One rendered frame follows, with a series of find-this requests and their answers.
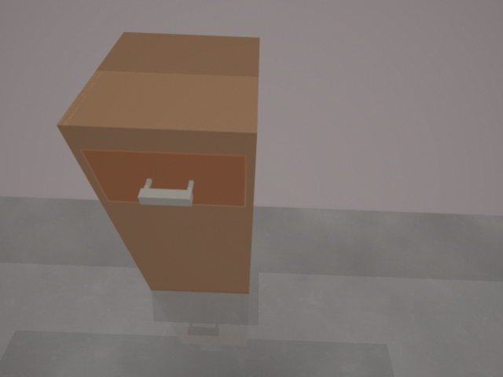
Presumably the handle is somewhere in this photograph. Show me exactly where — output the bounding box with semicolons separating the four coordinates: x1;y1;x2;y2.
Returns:
138;178;194;207

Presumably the cabinet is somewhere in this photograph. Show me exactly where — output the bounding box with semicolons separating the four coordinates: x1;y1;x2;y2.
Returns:
57;32;259;294

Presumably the drawer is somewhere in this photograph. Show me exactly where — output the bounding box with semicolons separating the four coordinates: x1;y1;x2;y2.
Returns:
82;149;247;206

